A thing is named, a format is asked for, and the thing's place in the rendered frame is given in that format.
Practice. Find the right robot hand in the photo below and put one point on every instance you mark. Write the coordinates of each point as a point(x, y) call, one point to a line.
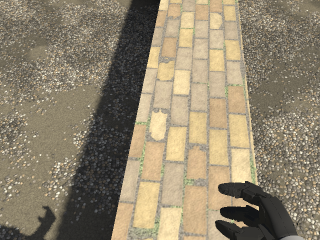
point(270, 222)

